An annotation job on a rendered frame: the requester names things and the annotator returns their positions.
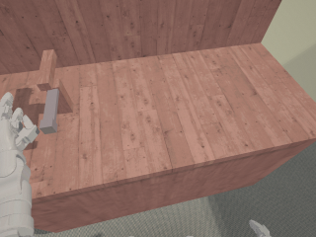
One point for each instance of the left robot forearm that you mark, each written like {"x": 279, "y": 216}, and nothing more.
{"x": 15, "y": 195}

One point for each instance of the counter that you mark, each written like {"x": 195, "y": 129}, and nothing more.
{"x": 160, "y": 102}

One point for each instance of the robot right hand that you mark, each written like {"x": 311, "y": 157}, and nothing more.
{"x": 260, "y": 230}

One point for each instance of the tap lever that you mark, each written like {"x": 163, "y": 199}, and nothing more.
{"x": 48, "y": 123}

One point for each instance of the robot left hand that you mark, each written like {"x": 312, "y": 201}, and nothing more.
{"x": 12, "y": 134}

